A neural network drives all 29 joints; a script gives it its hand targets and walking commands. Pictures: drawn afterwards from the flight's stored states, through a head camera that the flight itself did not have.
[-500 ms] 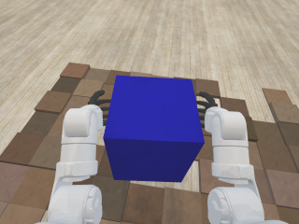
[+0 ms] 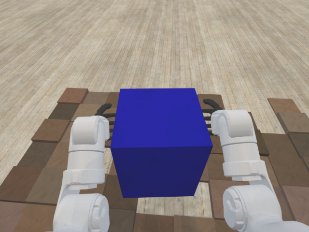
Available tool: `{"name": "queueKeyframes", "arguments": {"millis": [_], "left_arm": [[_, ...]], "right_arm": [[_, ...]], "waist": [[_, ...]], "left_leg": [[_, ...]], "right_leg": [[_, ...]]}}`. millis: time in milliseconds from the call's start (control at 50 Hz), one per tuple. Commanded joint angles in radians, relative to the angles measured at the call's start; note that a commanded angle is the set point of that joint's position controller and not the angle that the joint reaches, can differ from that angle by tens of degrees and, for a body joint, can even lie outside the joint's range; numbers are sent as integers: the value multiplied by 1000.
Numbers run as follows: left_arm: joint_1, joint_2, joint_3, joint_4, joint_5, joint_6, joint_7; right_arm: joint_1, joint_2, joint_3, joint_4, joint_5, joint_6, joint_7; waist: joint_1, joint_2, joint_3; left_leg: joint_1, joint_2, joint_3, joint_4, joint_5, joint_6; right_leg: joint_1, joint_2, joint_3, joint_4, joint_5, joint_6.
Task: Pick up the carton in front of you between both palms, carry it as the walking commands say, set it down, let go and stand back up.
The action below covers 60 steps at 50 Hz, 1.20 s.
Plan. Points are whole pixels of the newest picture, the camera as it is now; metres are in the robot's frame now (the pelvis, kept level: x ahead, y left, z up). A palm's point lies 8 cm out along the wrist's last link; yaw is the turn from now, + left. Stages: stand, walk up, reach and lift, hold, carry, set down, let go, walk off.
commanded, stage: carry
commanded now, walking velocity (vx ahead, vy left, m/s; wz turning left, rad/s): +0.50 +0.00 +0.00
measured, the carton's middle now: (158, 144) +0.34 +0.00 +0.04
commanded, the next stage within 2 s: none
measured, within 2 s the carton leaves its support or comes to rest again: neither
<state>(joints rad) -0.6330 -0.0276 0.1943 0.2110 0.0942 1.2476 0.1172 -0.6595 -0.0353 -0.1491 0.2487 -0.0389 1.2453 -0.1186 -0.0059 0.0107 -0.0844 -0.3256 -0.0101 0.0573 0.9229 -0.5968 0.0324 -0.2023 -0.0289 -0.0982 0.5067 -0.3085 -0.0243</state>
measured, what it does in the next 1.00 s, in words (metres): walks ahead: left foot, then right foot 0.03 m lower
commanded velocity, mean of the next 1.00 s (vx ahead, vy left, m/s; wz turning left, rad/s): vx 0.50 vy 0.00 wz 0.00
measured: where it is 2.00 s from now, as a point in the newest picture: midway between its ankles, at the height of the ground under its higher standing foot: (149, 122)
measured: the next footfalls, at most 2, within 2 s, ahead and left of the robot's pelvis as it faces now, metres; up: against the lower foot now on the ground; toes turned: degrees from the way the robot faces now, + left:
left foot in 0.18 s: +0.18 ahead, +0.11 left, +0.02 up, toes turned +3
right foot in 0.58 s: +0.44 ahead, -0.09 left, -0.01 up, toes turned -5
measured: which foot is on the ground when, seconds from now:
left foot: up 0.00-0.16, down 0.18-0.58, up 0.60-0.84, down 0.86-1.00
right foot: down 0.00-0.22, up 0.24-0.56, down 0.58-0.94, up 0.96-1.00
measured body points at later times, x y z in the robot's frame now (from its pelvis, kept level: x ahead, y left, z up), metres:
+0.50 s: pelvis +0.23 +0.01 +0.01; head +0.27 +0.01 +0.46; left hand +0.64 +0.12 +0.17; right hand +0.59 -0.18 +0.16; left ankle +0.15 +0.10 -0.71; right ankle +0.36 -0.11 -0.70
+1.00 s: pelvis +0.55 +0.02 +0.00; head +0.64 +0.02 +0.44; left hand +0.94 +0.19 +0.08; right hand +0.94 -0.11 +0.08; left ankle +0.56 +0.13 -0.74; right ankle +0.44 -0.09 -0.68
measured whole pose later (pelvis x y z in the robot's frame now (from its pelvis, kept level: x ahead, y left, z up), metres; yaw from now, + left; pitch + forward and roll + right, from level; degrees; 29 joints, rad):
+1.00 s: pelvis +0.55 +0.02 +0.00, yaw +1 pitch +9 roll +3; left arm -0.69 0.00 0.27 -0.03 0.02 1.22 0.15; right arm -0.71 0.07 -0.20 0.01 -0.12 1.22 -0.15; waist 0.01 -0.04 0.05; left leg -0.39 -0.04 0.09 0.38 -0.40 -0.16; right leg -0.47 -0.02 0.03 0.98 -0.39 -0.04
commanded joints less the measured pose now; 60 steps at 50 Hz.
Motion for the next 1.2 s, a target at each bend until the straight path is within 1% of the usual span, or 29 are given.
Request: {"name": "queueKeyframes", "arguments": {"millis": [0,80,160,180,200,220,260,280,420,500,540,560,580,600,620,660,780,860,900,920,940,980,1020,1060,1100,1120,1140,1160,1180], "left_arm": [[-845,-1076,-556,-223,-467,-41,-219],[-929,-1085,-605,-309,-540,-25,-224],[-954,-1041,-596,-330,-552,12,-213],[-954,-1028,-588,-310,-549,26,-208],[-990,-1019,-581,-308,-551,43,-212],[-966,-1005,-580,-275,-541,56,-214],[-951,-1015,-555,-239,-532,63,-209],[-933,-1003,-536,-223,-518,70,-205],[-874,-973,-472,-189,-397,84,-166],[-858,-964,-467,-150,-372,88,-176],[-815,-945,-457,-104,-371,88,-189],[-787,-927,-443,-59,-366,89,-196],[-807,-893,-410,-21,-341,82,-196],[-826,-899,-395,2,-339,74,-191],[-798,-934,-395,2,-353,67,-193],[-856,-1018,-414,-49,-392,52,-198],[-913,-1164,-548,-235,-497,-6,-210],[-855,-1184,-647,-298,-529,-31,-214],[-896,-1184,-675,-341,-553,-32,-222],[-879,-1161,-677,-344,-551,-33,-229],[-855,-1164,-680,-348,-556,-32,-237],[-746,-1152,-657,-343,-541,-41,-221],[-697,-1095,-629,-427,-496,-45,-197],[-676,-1003,-611,-558,-436,-38,-178],[-657,-900,-577,-604,-366,-23,-161],[-650,-869,-579,-600,-338,-14,-156],[-615,-849,-589,-581,-319,-6,-155],[-604,-845,-600,-563,-304,-2,-156],[-599,-831,-601,-540,-292,3,-160]], "right_arm": [[-777,1201,512,-161,436,-46,231],[-805,1177,507,-216,418,-28,202],[-803,1100,494,-272,406,1,176],[-796,1072,481,-251,391,7,169],[-794,1023,468,-241,355,5,162],[-774,1006,462,-242,345,14,158],[-854,1005,481,-312,377,34,155],[-908,1016,492,-352,402,40,157],[-1013,1096,524,-380,493,74,206],[-992,1118,532,-300,491,73,227],[-957,1107,516,-235,480,73,231],[-942,1093,496,-185,473,76,233],[-961,1114,473,-153,469,80,233],[-994,1106,460,-159,456,82,229],[-985,1121,450,-141,451,82,228],[-974,1182,447,-129,462,65,236],[-892,1244,477,-237,427,-2,199],[-806,1181,510,-317,374,-31,175],[-740,1152,532,-322,322,-49,168],[-693,1126,536,-328,308,-59,165],[-659,1099,546,-330,301,-68,160],[-588,1080,586,-401,326,-78,147],[-679,1086,647,-605,362,-88,128],[-811,1082,713,-812,420,-85,128],[-904,1051,751,-905,480,-62,148],[-918,1032,762,-899,500,-47,161],[-906,1019,773,-871,509,-30,173],[-882,1004,785,-834,514,-12,186],[-894,983,792,-804,510,2,200]], "waist": [[56,-107,-270],[52,-195,-292],[-6,-144,-358],[-36,-69,-407],[-62,190,-497],[-81,325,-482],[-97,82,-410],[-92,42,-375],[-65,107,-372],[-40,72,-345],[20,-20,-377],[45,-113,-360],[57,-265,-434],[65,-299,-502],[70,-220,-476],[60,-71,-409],[65,-157,-433],[71,-85,-415],[16,21,-457],[-50,105,-514],[-108,273,-503],[-178,172,-543],[-191,53,-589],[-138,-33,-568],[-57,-9,-537],[-18,62,-530],[30,117,-540],[88,84,-577],[145,-12,-600]], "left_leg": [[-409,48,-24,2,-11,-5],[-222,-1,81,-154,172,-9],[177,-67,153,-372,467,11],[316,-50,94,-453,423,35],[534,188,-343,-475,370,169],[619,297,-581,-555,482,243],[583,316,-502,-455,582,247],[541,298,-450,-440,594,213],[364,206,-209,-503,637,148],[250,152,-81,-381,629,89],[112,91,16,-116,659,60],[-77,29,38,39,383,36],[-349,-61,5,213,117,-17],[-441,-23,-64,376,36,-7],[-468,19,-90,379,51,12],[-470,69,-95,279,132,-7],[-411,64,-35,-70,329,-52],[-261,-9,57,-426,584,-50],[181,-41,87,-575,844,-20],[611,27,-5,-596,1044,25],[995,134,-148,-547,1176,84],[1294,270,-285,-403,1377,105],[1215,323,-338,-378,1114,72],[993,299,-279,-464,794,78],[571,193,-126,-571,701,61],[356,178,-83,-606,769,59],[256,184,-54,-522,931,53],[210,147,13,-339,1092,26],[125,95,26,-59,869,-12]], "right_leg": [[404,-314,426,-210,117,-217],[266,-241,255,-207,202,-144],[52,-154,41,69,421,-81],[-29,-95,-43,264,491,-34],[-302,-3,-47,589,360,28],[-519,77,24,760,-183,12],[-673,-4,153,844,-238,-32],[-697,-27,159,762,-218,-39],[-411,10,72,145,236,12],[-121,39,17,-98,578,-18],[160,52,-39,-168,602,-21],[310,-33,57,-124,695,-37],[544,-279,431,-104,733,-198],[595,-370,575,-83,513,-310],[522,-333,570,-93,355,-298],[381,-283,488,-135,320,-256],[374,-182,255,-108,534,-228],[348,-87,129,-7,643,-174],[121,10,23,171,802,-68],[-221,34,8,339,649,-4],[-683,81,57,499,-66,44],[-1083,113,171,854,-396,30],[-1118,44,295,962,-517,-36],[-965,-4,212,713,-394,-21],[-459,26,28,269,-84,20],[-138,88,-69,206,46,20],[89,112,-89,178,175,17],[287,128,-99,83,285,-2],[438,70,-33,-21,340,-21]]}}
